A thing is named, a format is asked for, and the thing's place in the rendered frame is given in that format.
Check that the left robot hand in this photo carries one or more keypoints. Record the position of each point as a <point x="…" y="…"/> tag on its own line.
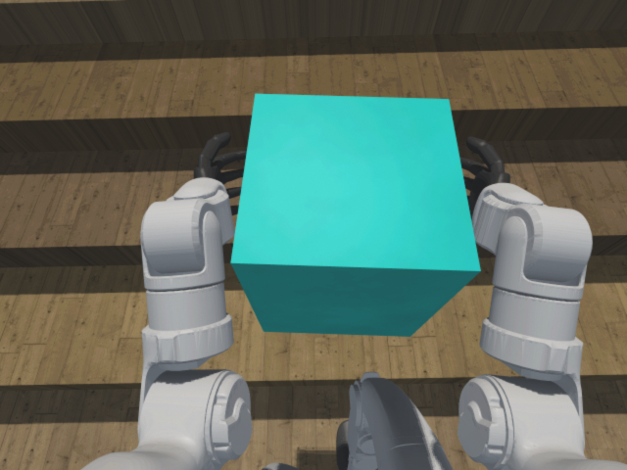
<point x="209" y="165"/>

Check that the right robot upper arm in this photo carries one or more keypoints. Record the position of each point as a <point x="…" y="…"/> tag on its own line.
<point x="512" y="423"/>

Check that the robot right thigh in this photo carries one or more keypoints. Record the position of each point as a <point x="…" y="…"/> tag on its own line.
<point x="402" y="438"/>

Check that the robot left forearm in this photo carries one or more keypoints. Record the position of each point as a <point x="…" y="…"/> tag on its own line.
<point x="183" y="268"/>

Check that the robot right forearm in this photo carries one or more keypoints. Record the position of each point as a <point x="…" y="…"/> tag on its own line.
<point x="539" y="274"/>

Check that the carton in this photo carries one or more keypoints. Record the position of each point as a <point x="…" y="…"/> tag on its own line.
<point x="353" y="216"/>

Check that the right robot hand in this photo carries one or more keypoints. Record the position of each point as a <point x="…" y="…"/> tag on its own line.
<point x="484" y="176"/>

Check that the right robot shin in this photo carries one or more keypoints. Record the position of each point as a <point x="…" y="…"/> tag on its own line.
<point x="361" y="449"/>

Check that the left robot upper arm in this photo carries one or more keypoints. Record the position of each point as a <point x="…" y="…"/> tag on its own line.
<point x="190" y="420"/>

